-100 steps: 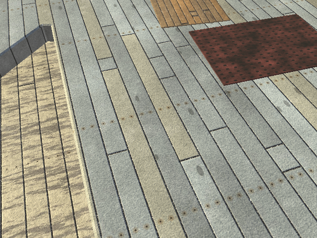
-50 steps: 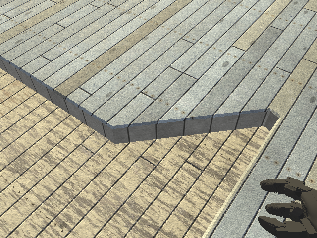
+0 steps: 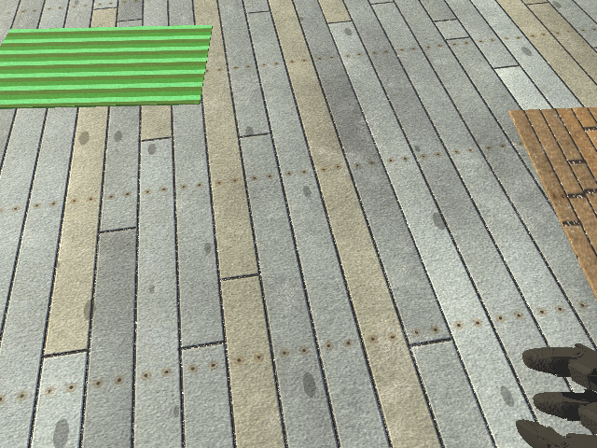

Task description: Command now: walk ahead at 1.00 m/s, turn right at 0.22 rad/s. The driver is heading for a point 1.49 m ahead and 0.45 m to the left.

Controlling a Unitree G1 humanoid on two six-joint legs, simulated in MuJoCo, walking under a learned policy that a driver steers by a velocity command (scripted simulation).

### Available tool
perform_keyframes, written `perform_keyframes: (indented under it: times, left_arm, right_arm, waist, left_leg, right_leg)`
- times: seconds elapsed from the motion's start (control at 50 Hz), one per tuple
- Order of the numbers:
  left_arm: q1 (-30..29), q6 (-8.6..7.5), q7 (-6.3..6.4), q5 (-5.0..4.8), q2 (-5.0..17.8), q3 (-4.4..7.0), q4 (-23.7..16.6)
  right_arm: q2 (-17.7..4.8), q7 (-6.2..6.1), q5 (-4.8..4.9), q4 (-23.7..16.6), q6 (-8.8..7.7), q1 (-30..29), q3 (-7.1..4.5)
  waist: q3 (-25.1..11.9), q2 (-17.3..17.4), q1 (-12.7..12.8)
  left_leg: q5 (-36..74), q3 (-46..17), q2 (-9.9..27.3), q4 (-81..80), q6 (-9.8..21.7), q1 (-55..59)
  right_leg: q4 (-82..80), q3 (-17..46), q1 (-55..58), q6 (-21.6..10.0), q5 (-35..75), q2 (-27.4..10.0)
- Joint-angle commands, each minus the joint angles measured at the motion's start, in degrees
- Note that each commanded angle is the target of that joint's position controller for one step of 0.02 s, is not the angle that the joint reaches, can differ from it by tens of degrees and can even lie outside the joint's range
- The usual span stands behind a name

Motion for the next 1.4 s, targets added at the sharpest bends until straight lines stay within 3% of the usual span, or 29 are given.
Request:
perform_keyframes:
  times: [0.02,0.06,0.08,0.12,0.14,0.16,0.18,0.24,0.3,0.36,0.38,0.4,0.42,0.48,0.54,0.62,0.7,0.74,0.78,0.8,0.82,0.96,1.14,1.2,1.22,1.24,1.26,1.3,1.4]
  left_arm:
    - [-14.44,-0.86,1.60,-0.91,2.21,-0.48,-5.31]
    - [-26.11,-1.27,1.28,-2.04,-5.82,-2.85,-11.39]
    - [-14.85,-2.71,0.87,-6.40,-7.89,-3.57,-16.25]
    - [-19.62,-2.62,0.98,-0.53,-7.37,-6.01,-14.81]
    - [-21.90,-2.19,0.45,1.51,-9.56,-6.83,-15.30]
    - [-19.69,-1.60,-0.29,2.32,-7.90,-6.89,-19.56]
    - [-31.01,-0.28,-0.82,4.83,-7.31,-7.23,-22.24]
    - [-43.83,1.20,-1.63,2.17,-11.85,-10.08,-28.13]
    - [-39.06,1.07,-1.14,1.18,-15.73,-11.64,-28.24]
    - [-14.15,-0.25,-0.44,-1.11,-9.29,-6.92,-21.27]
    - [-1.57,-1.62,-0.10,0.06,-2.15,-3.35,-19.47]
    - [1.09,-1.74,-0.65,0.23,3.85,-1.46,-16.15]
    - [-6.41,-0.28,-0.50,-1.18,1.48,-1.86,-16.31]
    - [-9.34,-2.06,-0.56,-1.31,-13.20,-4.67,-7.23]
    - [-7.37,-3.61,-1.81,-0.44,-18.32,-5.24,2.04]
    - [-17.67,-4.47,-0.80,-0.60,-9.54,-2.96,1.07]
    - [-14.15,-5.00,-0.36,-3.26,5.44,0.86,-2.93]
    - [-15.36,-2.16,-0.83,-3.76,4.72,1.22,-5.32]
    - [-12.14,-1.24,-1.50,0.58,-8.24,-2.09,-9.92]
    - [-4.72,-2.40,-1.94,0.51,-7.32,-2.71,-15.45]
    - [-6.59,-3.31,-1.91,0.46,-4.21,-2.78,-13.97]
    - [-20.72,1.33,-2.90,-0.99,-3.61,-3.61,-15.25]
    - [-25.88,0.84,-4.89,-2.19,-4.19,-3.49,-14.20]
    - [1.24,1.59,-4.21,-1.95,1.44,-0.52,-6.70]
    - [8.90,2.17,-3.32,-1.65,5.11,1.22,-4.74]
    - [2.07,2.40,-3.11,-0.51,10.79,2.19,-6.05]
    - [-0.69,2.81,-3.11,-1.57,8.85,2.53,-8.27]
    - [-1.60,2.22,-2.51,-2.04,3.38,1.21,-5.77]
    - [-2.96,-0.25,-2.38,-2.79,2.70,0.02,-5.07]
  right_arm:
    - [-6.28,-1.16,1.79,13.73,-0.19,40.37,-4.09]
    - [-3.29,-0.90,-1.32,21.35,0.69,47.37,-3.19]
    - [-3.18,-0.39,-4.33,16.76,0.07,38.39,-2.68]
    - [-0.07,-1.26,-2.47,17.07,1.84,36.92,-3.65]
    - [0.60,-1.70,-1.93,17.56,1.70,35.56,-2.85]
    - [-10.24,-4.19,-1.13,16.50,0.34,30.60,-5.46]
    - [-6.35,-4.40,1.11,19.05,-0.57,30.51,-4.49]
    - [1.84,-2.67,1.12,20.42,-0.30,27.92,-1.08]
    - [-0.81,-1.86,3.14,20.40,0.29,30.52,-2.24]
    - [-7.15,-1.95,3.52,21.65,-0.51,32.25,-5.80]
    - [-5.97,-1.73,2.94,20.00,-2.05,27.78,-6.82]
    - [3.94,-0.13,4.19,15.39,-2.18,25.39,-5.85]
    - [2.49,0.58,2.21,11.94,-1.61,21.61,-6.21]
    - [10.47,-1.11,-0.38,7.13,3.17,11.16,-4.53]
    - [18.34,-0.95,1.13,0.49,6.63,7.45,-0.55]
    - [6.69,1.40,-0.16,1.44,7.58,9.24,-2.59]
    - [-0.11,2.37,1.60,7.48,5.93,22.32,-5.08]
    - [-3.81,1.19,1.45,11.40,5.93,34.29,-7.18]
    - [-10.32,-0.07,1.02,10.49,6.62,25.76,-7.84]
    - [-11.99,-0.61,-0.34,6.75,6.74,23.32,-7.68]
    - [-8.94,-1.87,-1.21,6.51,6.50,22.03,-7.17]
    - [-1.68,-1.27,0.20,12.67,0.06,23.20,-4.01]
    - [-4.58,-1.91,0.22,15.77,-1.07,24.74,-3.80]
    - [-8.65,-3.87,-1.87,13.64,1.78,18.76,-5.04]
    - [-7.30,-3.80,-1.58,12.57,1.70,16.39,-4.64]
    - [2.54,-1.92,0.43,7.31,0.72,22.66,-1.99]
    - [-0.90,-2.17,-0.03,5.80,-0.34,19.51,-1.45]
    - [-2.00,-2.10,-0.53,4.63,-1.39,12.11,-0.75]
    - [0.20,-1.26,-2.72,1.08,3.48,7.68,1.11]
  waist:
    - [-8.92,-3.21,-23.33]
    - [2.77,17.28,-23.55]
    - [-3.65,29.64,-9.14]
    - [-11.23,7.61,-10.48]
    - [-7.90,1.43,-9.11]
    - [-7.71,8.58,-4.09]
    - [1.76,-1.90,-4.17]
    - [13.13,-10.02,-4.31]
    - [1.77,-4.21,-4.56]
    - [-14.43,6.72,6.36]
    - [-23.32,4.37,12.56]
    - [-24.58,-17.62,8.55]
    - [-18.30,-15.49,4.63]
    - [7.50,0.70,-2.78]
    - [11.67,-6.38,-11.16]
    - [12.50,-3.71,-16.05]
    - [-5.59,-6.38,-20.03]
    - [-10.15,-2.39,-26.42]
    - [-0.89,9.62,-13.46]
    - [-18.77,6.19,-8.73]
    - [-12.95,-1.62,-9.35]
    - [10.07,-5.34,-7.28]
    - [5.31,1.70,-7.47]
    - [-8.45,4.68,7.06]
    - [-10.64,0.39,10.60]
    - [-14.18,-23.17,-2.25]
    - [-19.03,-13.41,1.07]
    - [-4.24,1.60,-2.07]
    - [6.22,-0.39,-7.82]
  left_leg:
    - [28.57,2.35,5.01,-16.48,1.10,36.77]
    - [36.28,2.54,6.16,-8.44,-0.65,50.26]
    - [70.54,-13.93,14.35,11.47,6.98,70.17]
    - [29.09,-22.15,11.70,-0.16,14.22,64.75]
    - [16.62,-24.85,11.65,-2.57,15.98,55.09]
    - [-0.58,-44.64,22.94,-11.28,23.24,48.06]
    - [-12.62,-43.49,22.28,-14.95,22.08,33.80]
    - [-15.64,-23.27,6.58,-27.09,14.23,1.62]
    - [25.40,-12.47,1.97,-27.91,11.06,-6.79]
    - [77.22,-12.75,2.97,11.94,10.00,14.23]
    - [58.07,-13.53,1.47,32.32,9.28,14.53]
    - [-18.21,-8.03,-9.57,55.04,4.96,-2.24]
    - [-27.14,-5.80,-8.89,68.62,5.04,-15.19]
    - [-33.93,-1.25,-2.56,77.82,7.41,-29.60]
    - [-41.54,-0.97,-0.53,83.61,8.86,-35.63]
    - [-16.53,8.48,-1.54,42.99,7.04,-7.62]
    - [-10.28,17.72,-8.90,22.02,6.93,24.62]
    - [-9.67,13.34,-9.34,7.19,11.93,40.91]
    - [8.61,-6.99,-2.40,17.78,17.13,42.68]
    - [-16.47,-32.24,8.49,1.21,26.25,52.49]
    - [-39.56,-42.86,12.37,-12.58,24.27,45.32]
    - [-25.92,-15.77,5.17,-18.60,14.87,13.96]
    - [31.80,10.59,5.44,-18.58,4.56,36.48]
    - [48.43,13.53,6.55,18.73,3.01,34.72]
    - [24.18,13.32,1.66,42.46,2.73,20.45]
    - [-40.42,8.27,-9.36,65.83,-1.46,-8.55]
    - [-37.69,0.07,-7.86,69.17,0.05,-17.05]
    - [-30.25,-0.79,-1.10,56.55,0.71,-15.29]
    - [-34.18,2.95,3.01,39.30,-2.71,-8.42]
  right_leg:
    - [41.05,-6.09,-9.50,3.50,50.14,-4.48]
    - [82.24,-12.91,-45.16,4.23,-5.86,6.22]
    - [87.46,-9.81,-67.73,5.69,-4.97,4.77]
    - [94.15,-18.83,-76.10,5.19,2.35,-4.64]
    - [99.49,-21.33,-79.17,4.98,1.96,-6.34]
    - [100.12,-14.10,-81.94,5.56,2.60,-9.91]
    - [98.48,-10.68,-86.25,6.52,-1.96,-14.85]
    - [68.25,-23.44,-69.76,6.70,5.59,-16.03]
    - [44.83,-30.53,-26.61,4.99,17.08,-12.23]
    - [29.84,-20.27,-12.13,1.21,5.25,-9.74]
    - [22.07,-4.57,-4.52,-3.11,-3.52,-18.76]
    - [1.84,28.32,2.58,-9.36,-0.44,-35.27]
    - [-10.45,41.86,0.88,-11.04,0.72,-38.10]
    - [-8.73,14.76,-16.73,-4.49,-0.43,-34.50]
    - [-16.18,-6.04,-24.51,4.13,8.79,-32.86]
    - [-25.46,-37.85,-35.83,8.97,33.99,-19.35]
    - [-5.90,-36.06,-18.09,5.90,80.28,-21.83]
    - [29.77,-34.58,-20.02,6.67,71.62,-20.25]
    - [65.69,-28.41,-46.94,8.28,3.42,-10.60]
    - [64.64,-16.63,-54.39,8.93,6.97,-11.95]
    - [58.79,-16.01,-57.16,9.64,11.45,-14.28]
    - [29.89,-17.03,-51.53,8.93,24.04,-23.62]
    - [1.14,-29.43,-36.07,0.76,39.47,-10.89]
    - [-0.56,-29.24,-10.44,-2.04,28.59,-4.98]
    - [0.66,-20.41,2.78,-4.87,20.41,-9.50]
    - [-7.19,15.21,18.83,-15.65,17.07,-25.84]
    - [-18.17,29.97,21.25,-17.88,11.21,-27.90]
    - [-20.82,17.45,2.56,-11.83,16.86,-24.75]
    - [-26.08,3.61,-23.72,-9.96,26.73,-15.42]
